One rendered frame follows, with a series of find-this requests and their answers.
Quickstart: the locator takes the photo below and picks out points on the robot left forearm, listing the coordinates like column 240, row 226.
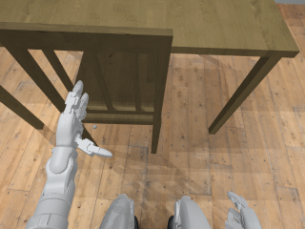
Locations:
column 54, row 204

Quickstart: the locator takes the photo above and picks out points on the robot right thigh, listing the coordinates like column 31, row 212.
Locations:
column 189, row 215

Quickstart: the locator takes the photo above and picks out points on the chair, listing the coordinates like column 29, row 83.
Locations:
column 123, row 69

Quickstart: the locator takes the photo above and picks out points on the robot right hand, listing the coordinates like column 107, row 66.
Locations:
column 246, row 219

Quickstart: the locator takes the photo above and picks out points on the robot left hand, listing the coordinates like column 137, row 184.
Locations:
column 69, row 124

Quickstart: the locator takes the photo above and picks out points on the robot left shin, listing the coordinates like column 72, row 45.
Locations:
column 130, row 226

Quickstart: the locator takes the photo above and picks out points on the table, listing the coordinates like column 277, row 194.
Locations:
column 209, row 27

